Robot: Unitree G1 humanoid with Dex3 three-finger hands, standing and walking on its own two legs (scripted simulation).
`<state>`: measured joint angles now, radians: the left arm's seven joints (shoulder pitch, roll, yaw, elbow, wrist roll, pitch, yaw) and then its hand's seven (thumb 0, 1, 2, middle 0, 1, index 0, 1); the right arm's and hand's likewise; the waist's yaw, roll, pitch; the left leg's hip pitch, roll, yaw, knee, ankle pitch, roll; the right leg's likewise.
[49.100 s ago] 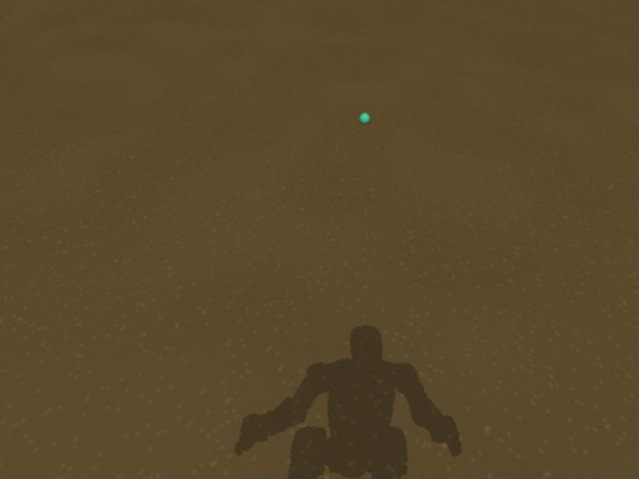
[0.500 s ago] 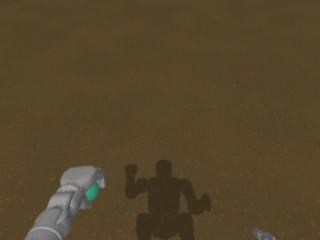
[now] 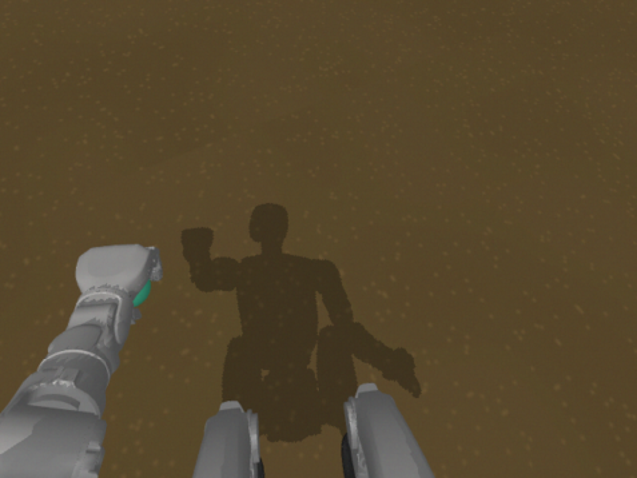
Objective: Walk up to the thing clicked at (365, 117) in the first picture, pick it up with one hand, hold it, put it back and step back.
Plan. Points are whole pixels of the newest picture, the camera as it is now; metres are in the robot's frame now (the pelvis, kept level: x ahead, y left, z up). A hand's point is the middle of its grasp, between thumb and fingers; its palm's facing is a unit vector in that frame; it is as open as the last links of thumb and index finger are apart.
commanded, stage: crouch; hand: left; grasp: from above
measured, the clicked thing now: (127, 286) +0.43 +0.24 -0.13
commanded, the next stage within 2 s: lower in 1.24 s
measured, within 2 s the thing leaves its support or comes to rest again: neither
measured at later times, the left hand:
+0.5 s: hand (157, 316) +0.44 +0.25 -0.32, palm faces -0.44 -0.02 -0.90, open 7.6 cm
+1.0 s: hand (169, 319) +0.46 +0.25 -0.40, palm faces -0.46 -0.04 -0.89, open 7.6 cm
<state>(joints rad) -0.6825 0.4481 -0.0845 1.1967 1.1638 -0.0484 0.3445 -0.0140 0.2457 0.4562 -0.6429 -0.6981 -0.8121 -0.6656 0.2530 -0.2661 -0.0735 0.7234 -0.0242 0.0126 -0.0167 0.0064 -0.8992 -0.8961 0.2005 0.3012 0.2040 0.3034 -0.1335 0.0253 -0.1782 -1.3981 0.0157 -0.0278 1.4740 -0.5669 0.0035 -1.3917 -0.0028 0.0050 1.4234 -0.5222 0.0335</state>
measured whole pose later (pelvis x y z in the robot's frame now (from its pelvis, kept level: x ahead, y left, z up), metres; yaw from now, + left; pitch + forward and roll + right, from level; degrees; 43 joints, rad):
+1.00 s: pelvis -0.03 +0.00 -0.24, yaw -4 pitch +36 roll -7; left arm -1.02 0.75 0.11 1.48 1.29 -0.21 0.36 -0.03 0.24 0.40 -0.70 -0.63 -0.88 -0.60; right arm 0.20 -0.27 0.03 0.74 -0.13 -0.06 0.14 0.00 -0.91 -0.90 0.20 0.30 0.21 0.30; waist -0.27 -0.01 -0.06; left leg -2.22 -0.01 -0.11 2.28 -0.69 -0.01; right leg -2.18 0.00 -0.05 2.19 -0.64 0.04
